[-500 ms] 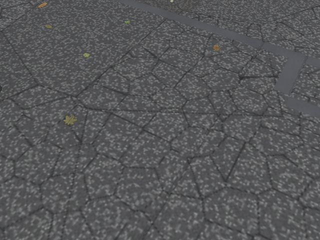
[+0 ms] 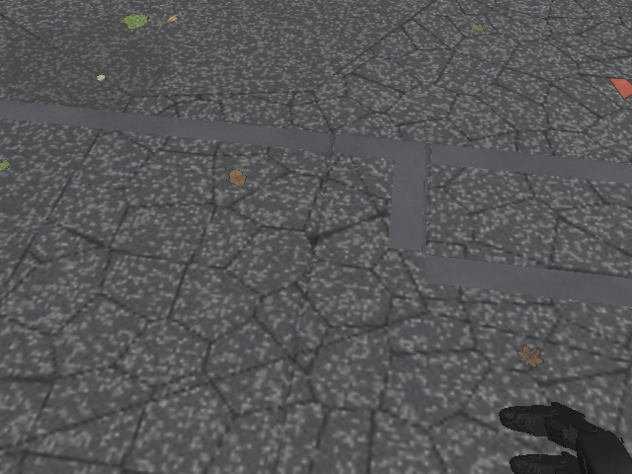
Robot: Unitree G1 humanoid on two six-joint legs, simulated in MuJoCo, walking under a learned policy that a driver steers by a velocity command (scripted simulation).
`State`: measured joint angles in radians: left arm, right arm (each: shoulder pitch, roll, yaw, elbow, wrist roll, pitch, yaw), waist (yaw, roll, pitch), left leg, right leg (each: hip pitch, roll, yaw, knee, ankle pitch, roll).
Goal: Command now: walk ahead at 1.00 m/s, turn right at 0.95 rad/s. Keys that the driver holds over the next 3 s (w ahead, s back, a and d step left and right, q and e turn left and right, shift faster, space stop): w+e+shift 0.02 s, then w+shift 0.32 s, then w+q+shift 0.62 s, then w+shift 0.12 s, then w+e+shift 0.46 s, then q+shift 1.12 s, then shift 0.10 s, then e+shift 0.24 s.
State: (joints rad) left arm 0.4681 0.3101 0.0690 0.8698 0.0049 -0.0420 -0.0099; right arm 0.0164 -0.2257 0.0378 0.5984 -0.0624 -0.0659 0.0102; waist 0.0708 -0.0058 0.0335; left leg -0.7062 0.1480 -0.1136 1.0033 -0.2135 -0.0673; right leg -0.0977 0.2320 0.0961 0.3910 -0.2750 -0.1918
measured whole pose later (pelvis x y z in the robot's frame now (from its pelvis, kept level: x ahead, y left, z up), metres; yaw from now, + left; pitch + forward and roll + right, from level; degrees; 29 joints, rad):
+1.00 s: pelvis +0.93 +0.03 -0.03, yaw +14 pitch +1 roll -2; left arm 0.48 0.30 0.05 0.92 0.02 -0.10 0.02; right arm -0.02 -0.32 -0.04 0.65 -0.02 -0.01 0.09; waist 0.06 0.02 0.04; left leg -0.71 0.02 0.15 0.74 -0.02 0.17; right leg 0.27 -0.01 -0.31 0.26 -0.46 0.05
